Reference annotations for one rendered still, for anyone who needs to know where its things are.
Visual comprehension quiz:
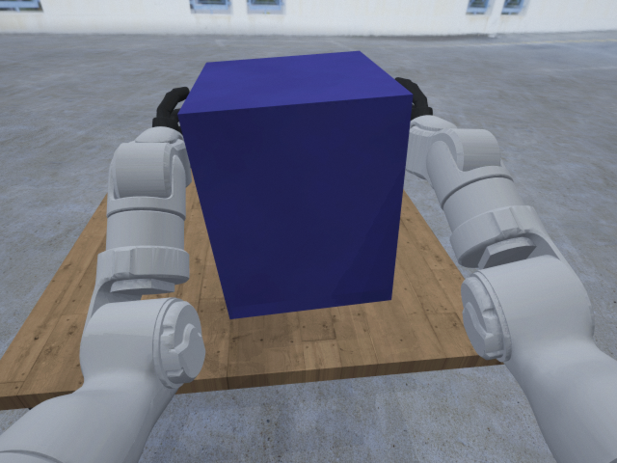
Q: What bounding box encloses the robot left forearm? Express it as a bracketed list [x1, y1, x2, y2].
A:
[79, 126, 192, 376]

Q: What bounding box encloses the left robot upper arm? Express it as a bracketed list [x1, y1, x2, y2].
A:
[0, 297, 205, 463]

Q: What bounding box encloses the left robot hand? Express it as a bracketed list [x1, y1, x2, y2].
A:
[152, 87, 191, 167]

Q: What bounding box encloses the robot right forearm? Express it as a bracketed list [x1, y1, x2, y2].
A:
[405, 115, 595, 335]

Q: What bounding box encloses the right robot upper arm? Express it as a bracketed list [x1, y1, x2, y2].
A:
[461, 255, 617, 463]

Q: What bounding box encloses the table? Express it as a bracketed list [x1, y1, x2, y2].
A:
[0, 169, 504, 411]

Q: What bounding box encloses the carton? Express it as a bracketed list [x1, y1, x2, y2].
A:
[177, 51, 413, 319]

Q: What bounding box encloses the right robot hand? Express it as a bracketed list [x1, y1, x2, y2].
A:
[395, 77, 433, 120]

